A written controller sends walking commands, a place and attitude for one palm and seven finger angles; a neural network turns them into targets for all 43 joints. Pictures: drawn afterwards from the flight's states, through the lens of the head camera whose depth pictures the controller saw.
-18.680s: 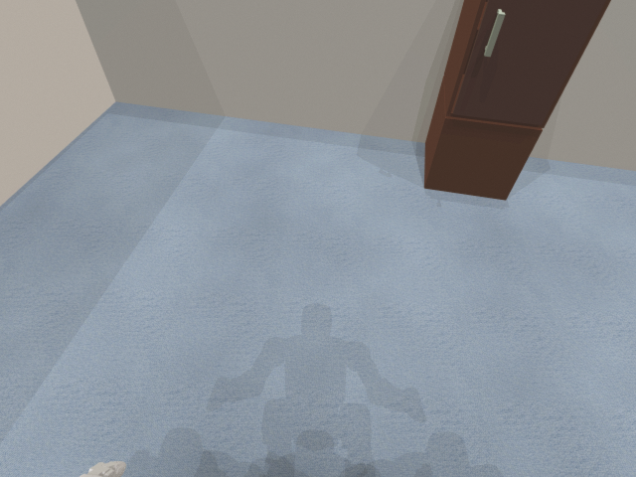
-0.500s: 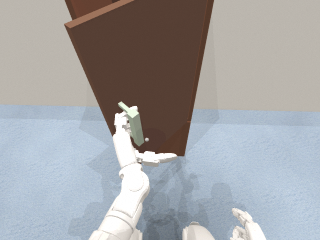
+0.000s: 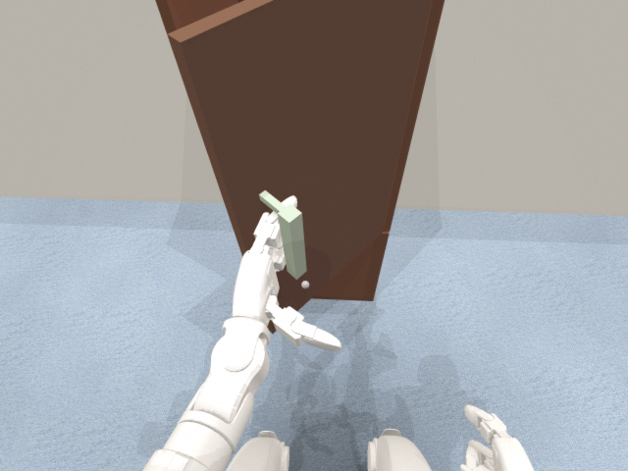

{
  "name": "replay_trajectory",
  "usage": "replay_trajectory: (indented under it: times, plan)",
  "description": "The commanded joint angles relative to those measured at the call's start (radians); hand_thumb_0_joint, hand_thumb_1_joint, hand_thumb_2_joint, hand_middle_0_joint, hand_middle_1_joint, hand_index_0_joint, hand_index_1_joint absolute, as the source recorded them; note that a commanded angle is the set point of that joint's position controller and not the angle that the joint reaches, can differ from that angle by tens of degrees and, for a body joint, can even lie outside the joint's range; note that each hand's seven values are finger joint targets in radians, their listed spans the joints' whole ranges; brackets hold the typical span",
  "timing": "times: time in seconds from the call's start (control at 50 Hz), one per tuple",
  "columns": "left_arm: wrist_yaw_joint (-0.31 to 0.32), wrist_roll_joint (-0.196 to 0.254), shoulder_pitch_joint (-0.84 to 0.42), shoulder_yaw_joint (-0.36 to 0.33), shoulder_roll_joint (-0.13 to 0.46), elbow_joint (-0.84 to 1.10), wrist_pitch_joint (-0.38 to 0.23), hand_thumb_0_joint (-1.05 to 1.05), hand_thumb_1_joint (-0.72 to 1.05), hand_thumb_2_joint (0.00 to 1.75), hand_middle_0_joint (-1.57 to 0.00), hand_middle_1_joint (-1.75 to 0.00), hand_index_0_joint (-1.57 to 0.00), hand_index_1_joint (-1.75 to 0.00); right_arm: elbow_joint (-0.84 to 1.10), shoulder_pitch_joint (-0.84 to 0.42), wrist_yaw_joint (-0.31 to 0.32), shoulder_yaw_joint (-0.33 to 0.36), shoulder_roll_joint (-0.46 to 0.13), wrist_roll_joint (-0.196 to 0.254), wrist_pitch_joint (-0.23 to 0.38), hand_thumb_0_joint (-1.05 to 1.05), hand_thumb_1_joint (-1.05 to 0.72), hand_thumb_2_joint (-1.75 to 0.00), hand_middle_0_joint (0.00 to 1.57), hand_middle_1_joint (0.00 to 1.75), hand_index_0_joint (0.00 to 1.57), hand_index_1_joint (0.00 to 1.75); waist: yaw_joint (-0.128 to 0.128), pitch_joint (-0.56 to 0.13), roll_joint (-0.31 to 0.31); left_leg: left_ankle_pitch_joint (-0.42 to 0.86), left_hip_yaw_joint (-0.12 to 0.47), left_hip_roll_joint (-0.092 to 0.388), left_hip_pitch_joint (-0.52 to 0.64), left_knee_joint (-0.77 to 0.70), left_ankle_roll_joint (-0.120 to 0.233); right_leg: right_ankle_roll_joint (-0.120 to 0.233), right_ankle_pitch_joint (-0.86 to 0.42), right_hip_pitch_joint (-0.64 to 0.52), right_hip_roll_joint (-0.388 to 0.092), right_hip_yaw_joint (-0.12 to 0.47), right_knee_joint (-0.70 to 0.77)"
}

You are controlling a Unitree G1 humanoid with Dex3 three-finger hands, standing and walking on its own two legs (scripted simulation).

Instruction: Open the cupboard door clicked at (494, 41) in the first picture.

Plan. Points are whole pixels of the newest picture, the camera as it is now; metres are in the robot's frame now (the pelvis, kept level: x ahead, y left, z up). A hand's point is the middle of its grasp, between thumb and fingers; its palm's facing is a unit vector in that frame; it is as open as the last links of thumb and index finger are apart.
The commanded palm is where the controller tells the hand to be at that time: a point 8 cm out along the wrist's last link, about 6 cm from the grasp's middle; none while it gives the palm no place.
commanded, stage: slide the hand sideways off the handle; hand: left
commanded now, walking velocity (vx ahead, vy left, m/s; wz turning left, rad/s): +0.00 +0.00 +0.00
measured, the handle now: (283, 236) +0.40 +0.06 +0.06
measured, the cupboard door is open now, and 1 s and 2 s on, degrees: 48 49 49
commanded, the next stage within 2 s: draw the hand back to the body in 0.92 s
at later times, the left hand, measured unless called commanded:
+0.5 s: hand (273, 322) +0.28 +0.06 +0.05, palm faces -0.10 -1.00 +0.00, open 16.3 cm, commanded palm +0.26 +0.12 +0.05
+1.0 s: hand (231, 357) +0.24 +0.10 +0.04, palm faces -0.07 -1.00 -0.01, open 16.3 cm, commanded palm +0.23 +0.16 +0.05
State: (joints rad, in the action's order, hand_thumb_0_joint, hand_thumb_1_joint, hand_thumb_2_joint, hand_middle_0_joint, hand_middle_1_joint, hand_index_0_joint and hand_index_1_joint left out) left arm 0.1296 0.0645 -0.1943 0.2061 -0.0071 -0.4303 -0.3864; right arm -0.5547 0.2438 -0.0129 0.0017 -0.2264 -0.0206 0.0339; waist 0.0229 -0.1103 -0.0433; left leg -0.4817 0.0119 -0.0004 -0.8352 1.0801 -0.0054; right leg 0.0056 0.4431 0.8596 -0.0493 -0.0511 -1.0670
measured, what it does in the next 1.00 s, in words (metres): stands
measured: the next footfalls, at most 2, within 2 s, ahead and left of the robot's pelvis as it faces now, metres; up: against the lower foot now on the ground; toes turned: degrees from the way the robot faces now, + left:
none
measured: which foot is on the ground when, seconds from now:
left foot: down 0.00-1.00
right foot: down 0.00-1.00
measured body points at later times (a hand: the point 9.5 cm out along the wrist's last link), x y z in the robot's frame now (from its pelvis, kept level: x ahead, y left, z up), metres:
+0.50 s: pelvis +0.02 +0.00 -0.01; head +0.09 -0.01 +0.44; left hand +0.28 +0.11 +0.05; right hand +0.20 -0.22 -0.09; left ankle +0.03 +0.12 -0.66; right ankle +0.04 -0.12 -0.66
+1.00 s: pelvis +0.02 -0.01 -0.02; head +0.09 -0.01 +0.43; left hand +0.24 +0.16 +0.05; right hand +0.21 -0.24 -0.10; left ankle +0.03 +0.12 -0.66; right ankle +0.04 -0.12 -0.66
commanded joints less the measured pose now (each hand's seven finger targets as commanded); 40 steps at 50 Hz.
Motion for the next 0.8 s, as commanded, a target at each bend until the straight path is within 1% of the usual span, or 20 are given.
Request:
replay_trajectory:
  times: [0.0,0.04,0.1,0.12,0.16,0.22,0.24,0.3,0.32,0.36,0.4,0.44,0.46,0.48,0.54,0.6,0.66,0.7,0.76,0.78]
  plan:
    - [0.027,-0.062,-0.119,0.01,-0.051,0.283,-0.084,0.0,-0.5,0.3,-0.15,-0.3,-0.15,-0.3,0.178,-0.036,-0.014,0.043,-0.098,-0.004,0.042,0.0,-0.9,-0.9,0.2,0.3,0.2,0.3,-0.003,-0.327,0.117,0.172,0.008,-0.021,0.137,-0.161,0.017,0.035,-0.16,-0.197,0.039,-0.005,0.135]
    - [0.035,-0.086,-0.082,0.017,-0.047,0.297,-0.094,0.0,-0.5,0.3,-0.15,-0.3,-0.15,-0.3,0.183,-0.034,-0.024,0.045,-0.094,-0.008,0.035,0.0,-0.9,-0.9,0.2,0.3,0.2,0.3,0.004,-0.297,0.131,0.153,0.0,-0.017,0.12,-0.153,0.017,0.032,-0.153,-0.185,0.039,-0.002,0.136]
    - [0.032,-0.103,-0.021,0.002,-0.013,0.351,-0.094,0.0,-0.5,0.3,-0.15,-0.3,-0.15,-0.3,0.206,-0.043,-0.026,0.046,-0.098,-0.007,0.026,0.0,-0.9,-0.9,0.2,0.3,0.2,0.3,-0.012,-0.307,0.103,0.142,-0.001,-0.019,0.11,-0.154,0.017,0.038,-0.135,-0.195,0.04,0.006,0.129]
    - [0.029,-0.099,-0.005,0.004,-0.014,0.361,-0.09,0.0,-0.5,0.3,-0.15,-0.3,-0.15,-0.3,0.212,-0.049,-0.024,0.043,-0.094,-0.004,0.022,0.0,-0.9,-0.9,0.2,0.3,0.2,0.3,-0.01,-0.282,0.111,0.125,-0.004,-0.017,0.105,-0.157,0.017,0.036,-0.122,-0.192,0.04,0.006,0.135]
    - [0.023,-0.091,0.011,0.012,-0.019,0.407,-0.081,0.0,-0.5,0.3,-0.15,-0.3,-0.15,-0.3,0.22,-0.053,-0.019,0.042,-0.091,-0.001,0.018,0.0,-0.9,-0.9,0.2,0.3,0.2,0.3,-0.008,-0.284,0.077,0.13,-0.005,-0.018,0.118,-0.155,0.017,0.036,-0.129,-0.187,0.042,0.007,0.134]
    - [0.016,-0.077,0.051,-0.001,0.007,0.477,-0.074,0.0,-0.5,0.3,-0.15,-0.3,-0.15,-0.3,0.232,-0.057,-0.009,0.039,-0.09,0.001,0.019,0.0,-0.9,-0.9,0.2,0.3,0.2,0.3,-0.01,-0.3,0.093,0.142,-0.001,-0.016,0.122,-0.151,0.017,0.033,-0.139,-0.204,0.041,0.006,0.132]
    - [0.012,-0.072,0.056,0.011,-0.002,0.501,-0.076,0.0,-0.5,0.3,-0.15,-0.3,-0.15,-0.3,0.23,-0.055,-0.006,0.038,-0.088,0.002,0.021,0.0,-0.9,-0.9,0.2,0.3,0.2,0.3,0.0,-0.3,0.082,0.154,0.001,-0.016,0.133,-0.145,0.017,0.032,-0.155,-0.198,0.042,0.005,0.127]
    - [-0.008,-0.063,0.157,0.023,-0.005,0.549,-0.079,0.0,-0.5,0.3,-0.15,-0.3,-0.15,-0.3,0.242,-0.051,-0.003,0.038,-0.088,0.005,0.032,0.0,-0.9,-0.9,0.2,0.3,0.2,0.3,-0.006,-0.303,0.103,0.192,0.011,-0.014,0.137,-0.14,0.016,0.034,-0.19,-0.209,0.044,-0.002,0.115]
    - [-0.017,-0.063,0.164,0.038,-0.011,0.566,-0.078,0.0,-0.5,0.3,-0.15,-0.3,-0.15,-0.3,0.242,-0.051,-0.002,0.037,-0.085,0.004,0.034,0.0,-0.9,-0.9,0.2,0.3,0.2,0.3,0.003,-0.305,0.094,0.193,0.009,-0.014,0.141,-0.132,0.017,0.03,-0.199,-0.199,0.043,-0.003,0.112]
    - [-0.037,-0.063,0.212,0.03,0.007,0.568,-0.066,0.0,-0.5,0.3,-0.15,-0.3,-0.15,-0.3,0.246,-0.044,0.0,0.036,-0.087,0.005,0.036,0.0,-0.9,-0.9,0.2,0.3,0.2,0.3,0.004,-0.273,0.107,0.179,0.01,-0.016,0.122,-0.128,0.016,0.028,-0.195,-0.195,0.043,-0.002,0.115]
    - [-0.054,-0.07,0.224,0.028,0.023,0.584,-0.052,0.0,-0.5,0.3,-0.15,-0.3,-0.15,-0.3,0.254,-0.049,0.003,0.034,-0.09,0.008,0.035,0.0,-0.9,-0.9,0.2,0.3,0.2,0.3,0.003,-0.257,0.081,0.17,0.015,-0.018,0.114,-0.126,0.017,0.031,-0.175,-0.178,0.042,-0.002,0.108]
    - [-0.065,-0.061,0.263,-0.004,0.047,0.594,-0.04,0.0,-0.5,0.3,-0.15,-0.3,-0.15,-0.3,0.258,-0.047,0.01,0.035,-0.087,0.007,0.034,0.0,-0.9,-0.9,0.2,0.3,0.2,0.3,-0.005,-0.268,0.094,0.172,0.012,-0.019,0.113,-0.119,0.016,0.029,-0.184,-0.185,0.043,0.0,0.107]
    - [-0.073,-0.053,0.261,-0.002,0.045,0.611,-0.035,0.0,-0.5,0.3,-0.15,-0.3,-0.15,-0.3,0.263,-0.047,0.012,0.033,-0.086,0.008,0.036,0.0,-0.9,-0.9,0.2,0.3,0.2,0.3,0.0,-0.263,0.089,0.167,0.011,-0.022,0.107,-0.114,0.017,0.027,-0.186,-0.186,0.042,0.003,0.11]
    - [-0.08,-0.046,0.29,-0.023,0.06,0.613,-0.03,0.0,-0.5,0.3,-0.15,-0.3,-0.15,-0.3,0.267,-0.045,0.014,0.033,-0.086,0.009,0.037,0.0,-0.9,-0.9,0.2,0.3,0.2,0.3,-0.007,-0.259,0.108,0.166,0.008,-0.023,0.098,-0.112,0.017,0.026,-0.188,-0.198,0.043,0.005,0.114]
    - [-0.096,-0.03,0.345,-0.044,0.076,0.68,-0.033,0.0,-0.5,0.3,-0.15,-0.3,-0.15,-0.3,0.275,-0.047,0.018,0.033,-0.08,0.01,0.042,0.0,-0.9,-0.9,0.2,0.3,0.2,0.3,-0.018,-0.294,0.065,0.211,0.009,-0.024,0.115,-0.108,0.015,0.03,-0.231,-0.217,0.043,0.004,0.097]
    - [-0.116,-0.012,0.428,-0.068,0.095,0.702,-0.035,0.0,-0.5,0.3,-0.15,-0.3,-0.15,-0.3,0.278,-0.038,0.022,0.034,-0.081,0.011,0.049,0.0,-0.9,-0.9,0.2,0.3,0.2,0.3,-0.016,-0.297,0.097,0.24,0.011,-0.024,0.1,-0.092,0.017,0.027,-0.275,-0.236,0.046,0.009,0.093]
    - [-0.138,0.0,0.474,-0.087,0.117,0.736,-0.04,0.0,-0.5,0.3,-0.15,-0.3,-0.15,-0.3,0.284,-0.038,0.023,0.034,-0.082,0.013,0.053,0.0,-0.9,-0.9,0.2,0.3,0.2,0.3,-0.011,-0.274,0.071,0.214,0.006,-0.026,0.08,-0.084,0.015,0.024,-0.258,-0.221,0.044,0.012,0.094]
    - [-0.153,0.003,0.5,-0.106,0.142,0.749,-0.045,0.0,-0.5,0.3,-0.15,-0.3,-0.15,-0.3,0.285,-0.043,0.027,0.036,-0.086,0.014,0.058,0.0,-0.9,-0.9,0.2,0.3,0.2,0.3,-0.01,-0.258,0.075,0.214,0.01,-0.025,0.07,-0.076,0.016,0.026,-0.254,-0.213,0.045,0.014,0.091]
    - [-0.183,0.021,0.552,-0.094,0.131,0.783,-0.053,0.0,-0.5,0.3,-0.15,-0.3,-0.15,-0.3,0.297,-0.039,0.028,0.036,-0.086,0.015,0.069,0.0,-0.9,-0.9,0.2,0.3,0.2,0.3,-0.007,-0.262,0.06,0.201,0.009,-0.028,0.063,-0.069,0.016,0.023,-0.242,-0.204,0.045,0.014,0.086]
    - [-0.19,0.029,0.549,-0.105,0.144,0.791,-0.053,0.0,-0.5,0.3,-0.15,-0.3,-0.15,-0.3,0.296,-0.039,0.031,0.036,-0.089,0.015,0.073,0.0,-0.9,-0.9,0.2,0.3,0.2,0.3,-0.002,-0.256,0.057,0.191,0.008,-0.029,0.053,-0.062,0.016,0.021,-0.233,-0.198,0.044,0.018,0.088]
